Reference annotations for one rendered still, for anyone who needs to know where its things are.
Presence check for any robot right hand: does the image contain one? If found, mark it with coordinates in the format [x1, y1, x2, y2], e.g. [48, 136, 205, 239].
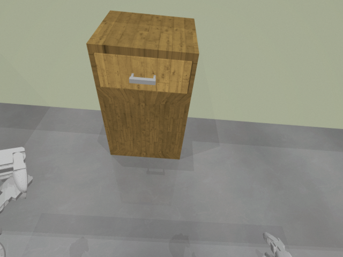
[262, 232, 292, 257]

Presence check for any robot left hand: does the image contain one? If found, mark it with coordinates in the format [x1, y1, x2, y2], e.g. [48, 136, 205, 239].
[0, 147, 33, 213]

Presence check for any handle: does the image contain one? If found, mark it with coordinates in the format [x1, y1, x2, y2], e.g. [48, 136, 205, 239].
[129, 73, 156, 85]

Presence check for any drawer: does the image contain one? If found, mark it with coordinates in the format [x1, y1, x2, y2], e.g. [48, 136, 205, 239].
[94, 53, 192, 94]

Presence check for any cabinet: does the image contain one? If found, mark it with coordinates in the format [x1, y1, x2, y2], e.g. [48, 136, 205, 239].
[86, 11, 199, 160]

